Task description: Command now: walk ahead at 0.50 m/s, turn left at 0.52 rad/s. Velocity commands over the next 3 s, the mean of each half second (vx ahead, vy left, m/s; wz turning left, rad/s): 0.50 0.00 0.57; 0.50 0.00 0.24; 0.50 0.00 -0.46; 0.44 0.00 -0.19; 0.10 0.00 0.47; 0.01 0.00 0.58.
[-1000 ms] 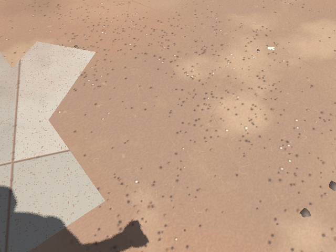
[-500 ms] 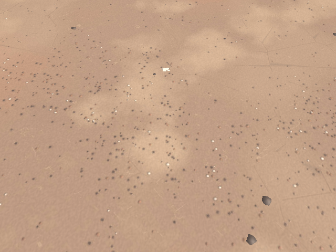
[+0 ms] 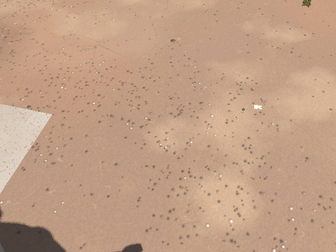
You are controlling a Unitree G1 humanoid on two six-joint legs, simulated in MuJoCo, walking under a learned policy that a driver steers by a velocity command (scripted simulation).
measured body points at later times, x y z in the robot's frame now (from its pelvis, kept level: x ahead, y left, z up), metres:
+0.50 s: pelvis +0.26 +0.06 +0.00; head +0.29 +0.09 +0.45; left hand +0.36 +0.35 -0.11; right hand +0.34 -0.21 -0.12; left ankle +0.19 +0.10 -0.74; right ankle +0.45 -0.07 -0.68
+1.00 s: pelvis +0.53 +0.11 +0.01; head +0.56 +0.11 +0.45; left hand +0.40 +0.35 -0.12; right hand +0.79 -0.04 -0.10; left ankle +0.55 +0.28 -0.70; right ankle +0.54 +0.02 -0.74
